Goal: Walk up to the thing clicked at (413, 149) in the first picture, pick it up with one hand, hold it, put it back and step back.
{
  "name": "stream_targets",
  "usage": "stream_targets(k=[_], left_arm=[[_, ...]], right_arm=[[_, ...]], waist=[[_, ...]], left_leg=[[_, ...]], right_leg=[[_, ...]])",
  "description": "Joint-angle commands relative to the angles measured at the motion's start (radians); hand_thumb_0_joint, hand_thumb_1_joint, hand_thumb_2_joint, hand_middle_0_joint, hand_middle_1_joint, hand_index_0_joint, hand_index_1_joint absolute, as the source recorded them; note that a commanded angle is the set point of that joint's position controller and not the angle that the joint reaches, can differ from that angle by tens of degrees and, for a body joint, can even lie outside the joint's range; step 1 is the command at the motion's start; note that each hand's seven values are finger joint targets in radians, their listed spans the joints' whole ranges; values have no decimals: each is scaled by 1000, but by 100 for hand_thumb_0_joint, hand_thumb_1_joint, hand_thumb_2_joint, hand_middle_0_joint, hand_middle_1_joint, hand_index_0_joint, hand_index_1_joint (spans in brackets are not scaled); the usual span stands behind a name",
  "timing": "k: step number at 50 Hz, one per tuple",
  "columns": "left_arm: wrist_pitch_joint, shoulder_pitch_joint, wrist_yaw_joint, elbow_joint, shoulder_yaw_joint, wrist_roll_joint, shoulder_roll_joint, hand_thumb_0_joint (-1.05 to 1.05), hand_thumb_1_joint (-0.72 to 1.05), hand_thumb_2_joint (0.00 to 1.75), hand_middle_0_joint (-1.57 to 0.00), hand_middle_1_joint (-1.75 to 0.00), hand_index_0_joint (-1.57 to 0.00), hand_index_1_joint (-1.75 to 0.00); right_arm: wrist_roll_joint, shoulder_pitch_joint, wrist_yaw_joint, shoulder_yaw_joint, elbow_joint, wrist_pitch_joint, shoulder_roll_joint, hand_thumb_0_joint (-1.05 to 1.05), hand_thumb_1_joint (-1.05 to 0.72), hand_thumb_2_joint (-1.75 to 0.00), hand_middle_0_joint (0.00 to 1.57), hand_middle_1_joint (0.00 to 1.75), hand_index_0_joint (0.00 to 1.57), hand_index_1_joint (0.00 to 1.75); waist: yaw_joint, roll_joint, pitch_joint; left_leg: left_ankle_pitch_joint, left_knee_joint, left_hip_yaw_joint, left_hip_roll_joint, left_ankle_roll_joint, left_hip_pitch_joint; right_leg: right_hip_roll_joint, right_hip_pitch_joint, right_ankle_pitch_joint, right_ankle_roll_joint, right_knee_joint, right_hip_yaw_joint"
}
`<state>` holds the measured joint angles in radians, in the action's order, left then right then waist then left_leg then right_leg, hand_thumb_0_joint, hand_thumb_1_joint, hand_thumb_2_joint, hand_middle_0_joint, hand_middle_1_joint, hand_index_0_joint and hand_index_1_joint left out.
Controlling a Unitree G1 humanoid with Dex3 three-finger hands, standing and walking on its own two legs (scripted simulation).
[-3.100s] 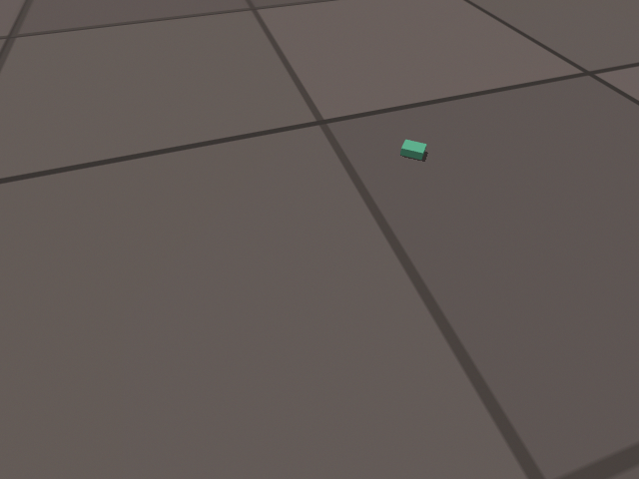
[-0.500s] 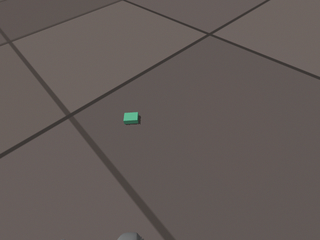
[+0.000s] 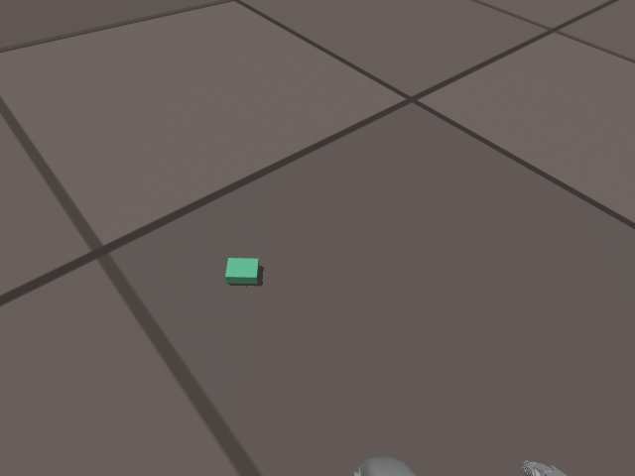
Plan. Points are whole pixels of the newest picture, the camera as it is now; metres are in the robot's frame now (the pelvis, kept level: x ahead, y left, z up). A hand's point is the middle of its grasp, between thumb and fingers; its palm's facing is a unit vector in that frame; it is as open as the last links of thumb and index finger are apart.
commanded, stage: walk up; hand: left
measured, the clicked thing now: (242, 270) +0.93 +0.22 -0.75
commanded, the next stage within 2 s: none
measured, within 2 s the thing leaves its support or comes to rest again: neither
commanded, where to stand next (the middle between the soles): +0.54 -0.03 m, yaw +1 degrees
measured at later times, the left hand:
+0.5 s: hand (182, 388) +0.27 +0.20 -0.11, palm faces -0.01 -0.92 -0.40, open 7.4 cm
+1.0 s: hand (166, 330) +0.38 +0.25 -0.16, palm faces -0.02 -0.95 -0.32, open 7.4 cm
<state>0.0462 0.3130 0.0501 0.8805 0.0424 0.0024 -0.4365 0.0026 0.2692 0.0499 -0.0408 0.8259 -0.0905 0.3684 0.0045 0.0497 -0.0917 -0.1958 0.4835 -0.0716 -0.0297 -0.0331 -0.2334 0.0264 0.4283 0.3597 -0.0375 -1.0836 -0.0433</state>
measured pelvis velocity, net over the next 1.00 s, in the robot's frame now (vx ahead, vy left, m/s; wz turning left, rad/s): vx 0.33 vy -0.02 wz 0.04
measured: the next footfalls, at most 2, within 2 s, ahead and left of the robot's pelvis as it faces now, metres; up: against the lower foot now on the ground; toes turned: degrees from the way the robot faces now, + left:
right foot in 0.28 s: +0.26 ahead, -0.18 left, +0.00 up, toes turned -5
left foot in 0.78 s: +0.41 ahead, +0.09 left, +0.00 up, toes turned +6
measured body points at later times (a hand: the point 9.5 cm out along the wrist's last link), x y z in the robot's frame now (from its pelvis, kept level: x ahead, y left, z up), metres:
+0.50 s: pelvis +0.19 -0.06 +0.00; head +0.20 -0.10 +0.45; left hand +0.27 +0.24 -0.09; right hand +0.25 -0.38 -0.14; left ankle +0.19 +0.10 -0.66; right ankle +0.22 -0.17 -0.74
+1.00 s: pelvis +0.33 -0.02 +0.00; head +0.36 +0.01 +0.45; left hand +0.38 +0.30 -0.14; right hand +0.40 -0.34 -0.09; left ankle +0.37 +0.09 -0.74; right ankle +0.36 -0.18 -0.67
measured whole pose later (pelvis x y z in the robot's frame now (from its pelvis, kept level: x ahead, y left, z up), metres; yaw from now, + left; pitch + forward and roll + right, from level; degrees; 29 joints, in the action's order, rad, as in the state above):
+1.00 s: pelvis +0.33 -0.02 +0.00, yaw +2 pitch -3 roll -1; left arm 0.03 0.29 0.04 0.88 0.04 0.00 -0.44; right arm 0.01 0.32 0.04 -0.04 0.84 -0.08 0.38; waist 0.01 0.07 -0.11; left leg -0.22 0.50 -0.06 -0.02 -0.03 -0.23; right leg 0.05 0.46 0.36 -0.03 -1.04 -0.03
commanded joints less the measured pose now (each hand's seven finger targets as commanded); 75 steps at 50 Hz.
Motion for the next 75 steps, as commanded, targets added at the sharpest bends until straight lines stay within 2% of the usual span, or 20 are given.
stream_targets(k=[1,7,14,16,17,23,32,38,39,40,41,42,47,55,60,62,63,65,68,75], left_arm=[[11,65,6,-47,57,-4,-167,0,90,90,-20,-30,-20,-30],[20,-97,26,-76,66,-16,-157,0,90,90,-20,-30,-20,-30],[55,36,2,-9,87,-19,-186,0,90,90,-20,-30,-20,-30],[70,151,-20,-17,121,-21,-303,0,90,90,-20,-30,-20,-30],[61,132,-22,-10,119,-6,-326,0,90,90,-20,-30,-20,-30],[63,-3,-35,-63,74,6,-203,0,90,90,-20,-30,-20,-30],[63,-6,-27,-112,88,-15,-231,0,90,90,-20,-30,-20,-30],[46,-31,-22,-118,70,-19,-217,0,90,90,-20,-30,-20,-30],[45,13,-21,-117,52,-20,-164,0,90,90,-20,-30,-20,-30],[42,84,-18,-123,30,-3,-76,0,90,90,-20,-30,-20,-30],[29,80,-34,-93,55,-5,-163,0,90,90,-20,-30,-20,-30],[23,41,-42,-88,60,-14,-213,0,90,90,-20,-30,-20,-30],[7,85,-22,-38,52,4,-173,0,90,90,-20,-30,-20,-30],[13,-48,2,-69,55,-12,-155,0,90,90,-20,-30,-20,-30],[38,34,-25,-14,55,-15,-128,0,90,90,-20,-30,-20,-30],[55,116,-44,2,79,-22,-210,0,90,90,-20,-30,-20,-30],[58,116,-52,-18,93,-21,-274,0,90,90,-20,-30,-20,-30],[40,47,-50,-42,91,-6,-303,0,90,90,-20,-30,-20,-30],[40,-2,-59,-56,67,-1,-227,0,90,90,-20,-30,-20,-30],[28,-77,-65,-67,47,-20,-191,0,90,90,-20,-30,-20,-30]], right_arm=[[-6,47,-23,-87,-57,-27,288,0,-90,-90,20,30,20,30],[1,59,-14,-94,-54,-23,313,0,-90,-90,20,30,20,30],[-3,78,-19,-70,-64,-2,247,0,-90,-90,20,30,20,30],[-7,173,-17,-27,-77,0,140,0,-90,-90,20,30,20,30],[-1,125,-31,-58,-53,13,257,0,-90,-90,20,30,20,30],[-9,130,-16,-57,8,32,218,0,-90,-90,20,30,20,30],[19,-30,19,-79,-25,29,214,0,-90,-90,20,30,20,30],[25,102,9,-98,26,6,251,0,-90,-90,20,30,20,30],[26,202,-4,-112,48,-2,290,0,-90,-90,20,30,20,30],[36,212,-14,-126,24,-11,369,0,-90,-90,20,30,20,30],[12,194,-16,-125,-3,-12,390,0,-90,-90,20,30,20,30],[-2,171,-16,-128,-4,-8,381,0,-90,-90,20,30,20,30],[-8,92,-33,-83,-25,-20,286,0,-90,-90,20,30,20,30],[8,93,-23,-94,-53,-3,310,0,-90,-90,20,30,20,30],[-1,29,-28,-71,-68,26,272,0,-90,-90,20,30,20,30],[-13,79,-32,-34,-72,28,178,0,-90,-90,20,30,20,30],[-12,126,-31,-13,-76,35,116,0,-90,-90,20,30,20,30],[3,111,-53,-55,-36,59,253,0,-90,-90,20,30,20,30],[-10,105,-46,-55,11,65,243,0,-90,-90,20,30,20,30],[5,55,-38,-43,58,82,186,0,-90,-90,20,30,20,30]], waist=[[6,-195,20],[30,-189,-34],[-55,-23,137],[-82,271,235],[-100,189,187],[-13,116,65],[-51,78,-25],[51,-42,53],[96,-205,122],[63,-444,138],[67,-291,119],[60,-230,73],[-5,-189,62],[38,-209,-9],[-29,-133,54],[-71,85,167],[-50,258,181],[-50,151,86],[-22,102,63],[-14,137,77]], left_leg=[[-24,-274,180,-210,-164,43],[-140,-287,167,-223,-188,22],[208,154,54,-138,-98,3],[-319,581,29,58,-17,-306],[-344,664,73,44,-15,-390],[-123,582,151,5,-2,-271],[26,177,86,-67,38,-223],[-52,65,6,5,-8,134],[-175,-27,105,-37,-41,267],[-243,-147,525,-274,-126,365],[-294,-237,759,-396,-230,309],[-241,-220,757,-419,-269,260],[230,-172,251,-217,-133,100],[-63,-233,185,-211,-201,41],[210,25,110,-177,-145,-43],[94,346,27,-68,-68,-113],[-314,497,15,36,-17,-257],[-404,598,99,10,-11,-303],[-276,573,148,-17,0,-301],[-157,290,89,-11,37,-131]], right_leg=[[67,91,-117,40,113,4],[102,61,-211,43,400,32],[7,-370,-202,-12,624,95],[349,-621,-75,-112,749,-438],[418,-587,-56,-209,793,-593],[203,-307,-477,-141,765,-79],[257,-198,-14,-180,850,-41],[187,-46,-20,-120,576,27],[119,-5,-164,-88,300,92],[-16,209,106,-14,28,140],[-37,254,211,-12,-67,62],[16,267,201,-20,-103,0],[49,83,-26,5,16,-30],[74,61,-119,41,339,57],[-4,-227,-240,27,571,111],[84,-427,-271,-26,674,-31],[323,-471,-259,-90,745,-390],[397,-336,-149,-239,776,-517],[260,-303,-256,-163,755,-248],[196,-157,-268,-144,734,-69]])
